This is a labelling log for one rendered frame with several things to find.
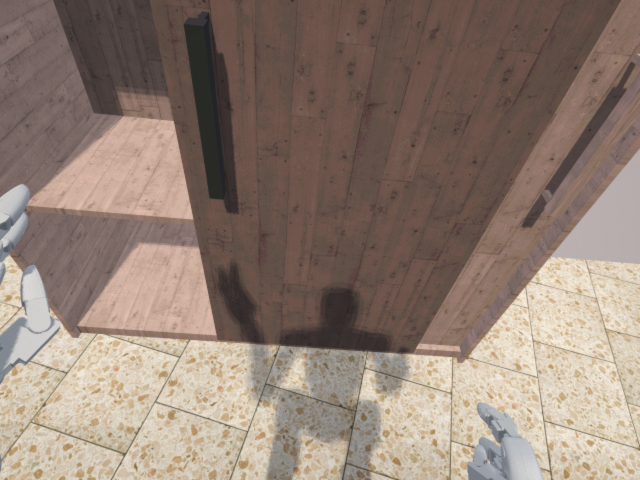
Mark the right robot hand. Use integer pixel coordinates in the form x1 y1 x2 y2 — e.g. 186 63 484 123
467 402 544 480

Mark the handle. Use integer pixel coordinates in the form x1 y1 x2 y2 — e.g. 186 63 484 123
544 72 640 217
184 11 226 200

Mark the left robot hand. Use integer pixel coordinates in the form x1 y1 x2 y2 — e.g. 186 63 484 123
0 184 61 384

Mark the wardrobe door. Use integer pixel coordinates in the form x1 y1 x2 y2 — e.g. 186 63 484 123
419 0 640 346
150 0 621 353

